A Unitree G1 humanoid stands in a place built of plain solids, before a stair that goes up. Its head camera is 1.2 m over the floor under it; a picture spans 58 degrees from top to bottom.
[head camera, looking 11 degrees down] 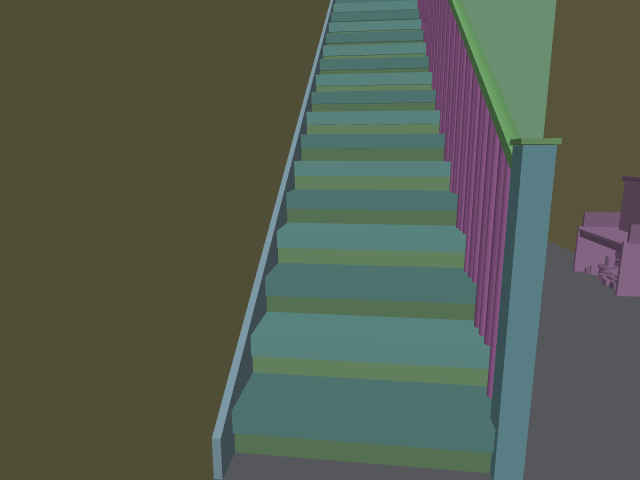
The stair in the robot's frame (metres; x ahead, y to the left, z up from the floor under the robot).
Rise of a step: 0.19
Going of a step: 0.29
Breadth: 1.11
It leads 7 degrees to the right of straight ahead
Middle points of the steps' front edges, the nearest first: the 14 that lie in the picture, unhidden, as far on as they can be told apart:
1.50 -0.15 0.20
1.79 -0.23 0.39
2.08 -0.27 0.59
2.37 -0.30 0.78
2.66 -0.34 0.97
2.96 -0.37 1.16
3.25 -0.41 1.36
3.54 -0.44 1.55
3.83 -0.48 1.74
4.12 -0.51 1.93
4.42 -0.55 2.12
4.71 -0.58 2.32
5.00 -0.62 2.51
5.29 -0.65 2.70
